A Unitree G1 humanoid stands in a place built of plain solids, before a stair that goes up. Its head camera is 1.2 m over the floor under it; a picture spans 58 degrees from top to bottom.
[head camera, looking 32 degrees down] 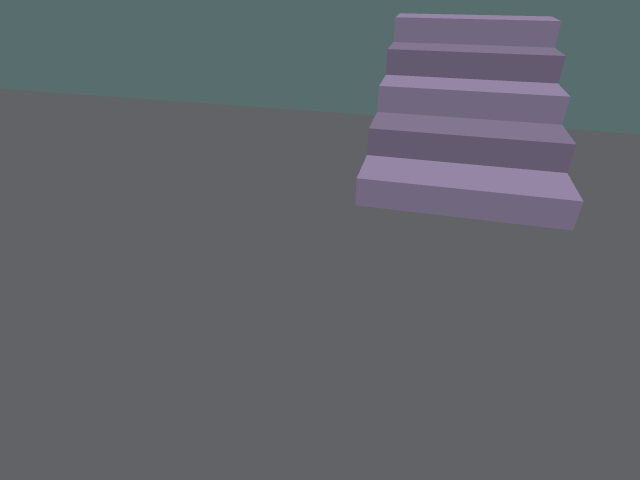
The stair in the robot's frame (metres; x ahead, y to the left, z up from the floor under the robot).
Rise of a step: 0.18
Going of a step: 0.38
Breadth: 1.20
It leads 14 degrees to the right of straight ahead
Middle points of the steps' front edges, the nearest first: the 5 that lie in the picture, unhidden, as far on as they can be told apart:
2.16 -0.79 0.18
2.53 -0.89 0.35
2.90 -0.98 0.53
3.27 -1.07 0.71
3.64 -1.17 0.88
